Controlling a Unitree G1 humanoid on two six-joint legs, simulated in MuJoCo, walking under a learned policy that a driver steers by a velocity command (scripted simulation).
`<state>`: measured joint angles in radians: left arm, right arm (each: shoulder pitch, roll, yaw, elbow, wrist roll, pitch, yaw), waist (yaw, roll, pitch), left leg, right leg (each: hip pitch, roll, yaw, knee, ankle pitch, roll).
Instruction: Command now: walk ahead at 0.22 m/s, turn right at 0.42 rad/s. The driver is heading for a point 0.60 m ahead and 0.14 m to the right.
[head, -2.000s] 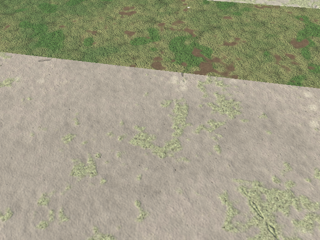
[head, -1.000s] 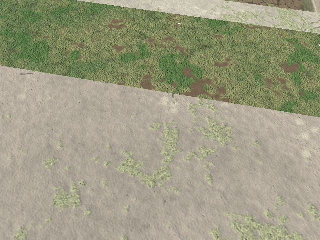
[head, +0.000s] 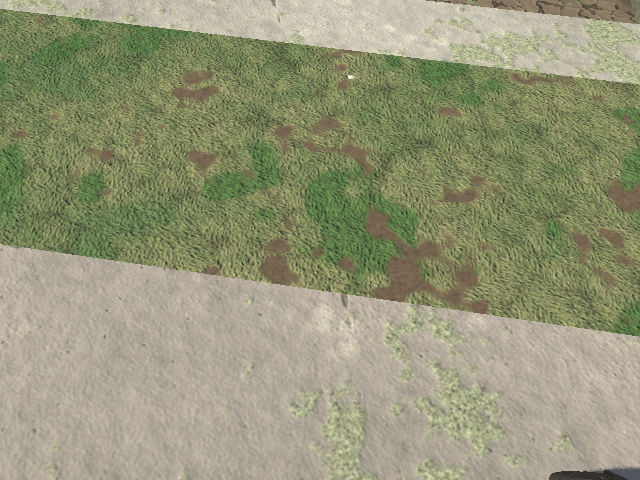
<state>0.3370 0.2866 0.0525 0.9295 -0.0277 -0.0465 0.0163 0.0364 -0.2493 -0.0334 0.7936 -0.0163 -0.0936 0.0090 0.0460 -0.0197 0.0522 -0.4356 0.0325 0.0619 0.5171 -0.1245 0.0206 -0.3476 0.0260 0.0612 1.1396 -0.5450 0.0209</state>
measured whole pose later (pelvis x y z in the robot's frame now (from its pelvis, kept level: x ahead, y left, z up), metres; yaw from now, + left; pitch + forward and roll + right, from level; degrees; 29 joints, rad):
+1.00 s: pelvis +0.16 -0.04 +0.02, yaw -22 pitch +2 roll -1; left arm 0.18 0.29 0.08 0.75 -0.01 -0.04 0.00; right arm 0.35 -0.25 -0.06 0.95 0.01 -0.07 -0.01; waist -0.05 -0.03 -0.02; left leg -0.10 0.02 0.00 0.34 -0.26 0.01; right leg -0.54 -0.01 0.01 0.92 -0.26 -0.01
